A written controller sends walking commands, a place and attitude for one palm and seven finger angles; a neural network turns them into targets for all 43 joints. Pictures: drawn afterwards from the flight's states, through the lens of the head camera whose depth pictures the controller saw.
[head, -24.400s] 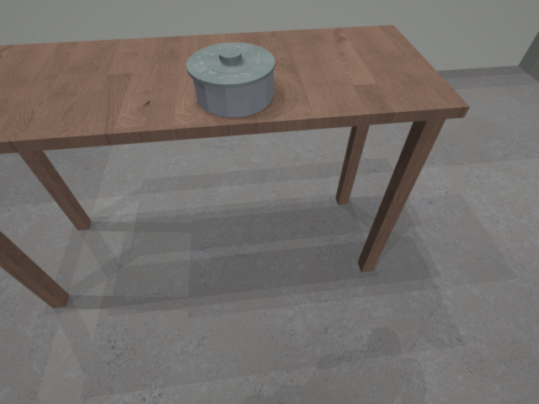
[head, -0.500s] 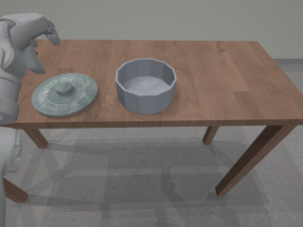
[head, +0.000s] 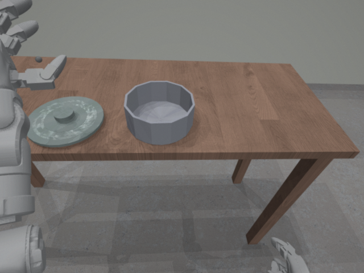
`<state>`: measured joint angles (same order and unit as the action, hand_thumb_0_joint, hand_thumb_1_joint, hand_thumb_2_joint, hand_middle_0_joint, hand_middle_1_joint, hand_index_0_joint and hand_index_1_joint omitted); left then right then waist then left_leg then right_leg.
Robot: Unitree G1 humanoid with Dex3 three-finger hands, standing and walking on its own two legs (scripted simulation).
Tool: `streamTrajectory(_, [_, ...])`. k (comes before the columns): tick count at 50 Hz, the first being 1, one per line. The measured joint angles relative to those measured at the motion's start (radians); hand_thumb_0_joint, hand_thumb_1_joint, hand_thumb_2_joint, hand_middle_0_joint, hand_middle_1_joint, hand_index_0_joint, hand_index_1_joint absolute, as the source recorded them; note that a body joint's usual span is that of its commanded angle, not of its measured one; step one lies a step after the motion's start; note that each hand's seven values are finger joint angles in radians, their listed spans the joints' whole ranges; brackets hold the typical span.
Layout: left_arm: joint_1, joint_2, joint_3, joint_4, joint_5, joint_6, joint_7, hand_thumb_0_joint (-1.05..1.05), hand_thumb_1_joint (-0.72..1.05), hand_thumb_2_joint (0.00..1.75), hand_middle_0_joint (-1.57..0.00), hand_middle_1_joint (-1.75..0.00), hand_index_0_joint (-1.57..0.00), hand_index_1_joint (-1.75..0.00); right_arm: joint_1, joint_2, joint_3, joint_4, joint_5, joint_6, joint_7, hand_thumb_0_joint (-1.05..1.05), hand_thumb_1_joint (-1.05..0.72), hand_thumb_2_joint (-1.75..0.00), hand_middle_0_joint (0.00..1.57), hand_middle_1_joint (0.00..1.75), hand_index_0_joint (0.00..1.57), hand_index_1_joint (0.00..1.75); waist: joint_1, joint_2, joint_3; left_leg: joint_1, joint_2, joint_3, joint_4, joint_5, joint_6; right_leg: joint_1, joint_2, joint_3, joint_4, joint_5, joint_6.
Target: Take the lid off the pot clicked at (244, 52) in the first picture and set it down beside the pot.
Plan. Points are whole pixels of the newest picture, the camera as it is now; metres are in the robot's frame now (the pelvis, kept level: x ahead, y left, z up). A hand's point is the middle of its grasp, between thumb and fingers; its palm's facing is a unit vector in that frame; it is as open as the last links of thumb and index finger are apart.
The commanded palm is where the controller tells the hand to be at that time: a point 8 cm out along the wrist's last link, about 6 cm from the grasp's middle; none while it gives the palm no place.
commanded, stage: draw the hand back to the body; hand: left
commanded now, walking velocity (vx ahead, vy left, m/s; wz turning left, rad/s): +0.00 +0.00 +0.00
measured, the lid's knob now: (64, 114) +0.47 +0.34 +0.08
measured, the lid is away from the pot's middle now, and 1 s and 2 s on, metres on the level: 0.25 0.25 0.25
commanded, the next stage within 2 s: step back with the hand held close in 1.36 s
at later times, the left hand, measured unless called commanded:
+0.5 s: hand (56, 83) +0.32 +0.22 +0.28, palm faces +0.53 -0.82 -0.22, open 8.1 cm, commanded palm +0.26 +0.26 +0.28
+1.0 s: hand (54, 117) +0.26 +0.20 +0.27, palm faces +0.51 -0.81 -0.29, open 7.4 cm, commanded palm +0.20 +0.24 +0.27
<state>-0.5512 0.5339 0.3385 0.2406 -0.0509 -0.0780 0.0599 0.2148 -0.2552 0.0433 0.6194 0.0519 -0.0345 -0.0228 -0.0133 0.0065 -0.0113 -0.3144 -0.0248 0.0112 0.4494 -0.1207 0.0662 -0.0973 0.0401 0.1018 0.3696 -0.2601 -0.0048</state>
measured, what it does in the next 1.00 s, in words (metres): shifts its weight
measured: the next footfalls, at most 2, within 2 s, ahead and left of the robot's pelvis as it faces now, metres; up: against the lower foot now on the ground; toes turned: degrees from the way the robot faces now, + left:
none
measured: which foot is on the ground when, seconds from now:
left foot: down 0.00-1.00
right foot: down 0.00-1.00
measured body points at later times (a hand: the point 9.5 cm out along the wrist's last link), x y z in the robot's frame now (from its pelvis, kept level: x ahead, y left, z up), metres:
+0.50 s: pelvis +0.04 -0.06 +0.00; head +0.01 -0.08 +0.45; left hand +0.28 +0.26 +0.29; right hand +0.23 -0.30 -0.09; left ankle +0.08 +0.07 -0.74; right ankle -0.03 -0.15 -0.74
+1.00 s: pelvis +0.04 -0.05 +0.00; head +0.02 -0.06 +0.45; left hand +0.22 +0.25 +0.28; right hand +0.25 -0.26 -0.08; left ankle +0.08 +0.07 -0.74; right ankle -0.03 -0.15 -0.74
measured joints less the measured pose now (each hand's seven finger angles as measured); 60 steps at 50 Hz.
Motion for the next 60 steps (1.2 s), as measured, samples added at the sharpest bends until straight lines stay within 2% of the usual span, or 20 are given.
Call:
streamTrajectory(6, [0.086,-0.008,0.017,-0.081,-0.016,0.003,0.013,0.0,0.17,0.92,-0.42,-0.48,-0.42,-0.48,0.012,-0.018,-0.013,0.035,0.004,0.0,-0.009,0.01,-0.9,-0.89,0.2,0.3,0.2,0.3,0.018,0.011,0.0,0.022,0.007,-0.017,-0.008,-0.005,-0.02,0.023,0.008,-0.015,-0.006,-0.006,0.008])
streamTrajectory(17, [0.27,-0.036,0.069,-0.229,-0.04,0.008,0.012,0.0,0.45,0.91,-0.33,-0.41,-0.34,-0.41,-0.013,-0.007,-0.02,0.049,0.001,-0.003,-0.016,0.01,-0.9,-0.89,0.2,0.3,0.2,0.3,0.035,0.047,-0.017,0.052,0.037,-0.032,0.001,-0.037,-0.058,0.058,0.041,-0.023,-0.008,-0.027,-0.032])
streamTrajectory(32, [0.481,-0.09,0.117,-0.467,-0.065,0.02,0.005,0.01,0.81,0.9,-0.23,-0.32,-0.24,-0.32,-0.069,-0.006,-0.027,0.029,-0.007,-0.01,-0.018,0.01,-0.9,-0.89,0.2,0.3,0.2,0.3,0.067,0.041,-0.036,0.072,0.04,-0.039,0.02,-0.079,-0.071,0.077,0.047,-0.03,0.018,-0.071,-0.054])
streamTrajectory(41, [0.596,-0.119,0.12,-0.618,-0.067,0.014,0.012,0.01,0.88,0.9,-0.21,-0.31,-0.22,-0.31,-0.073,0.01,-0.03,0.019,-0.012,-0.02,-0.015,0.01,-0.9,-0.89,0.2,0.3,0.2,0.3,0.076,0.035,-0.035,0.073,0.031,-0.031,0.025,-0.087,-0.072,0.075,0.036,-0.026,0.027,-0.082,-0.047])
streamTrajectory(60, [0.861,-0.125,0.111,-0.856,-0.073,-0.031,0.013,0.01,0.89,0.89,-0.21,-0.3,-0.21,-0.31,-0.044,0.05,-0.015,0.027,-0.027,-0.049,-0.007,0.01,-0.9,-0.89,0.2,0.3,0.2,0.3,0.074,0.039,-0.025,0.074,0.015,-0.018,0.017,-0.063,-0.043,0.081,0.016,-0.018,0.006,-0.054,-0.016])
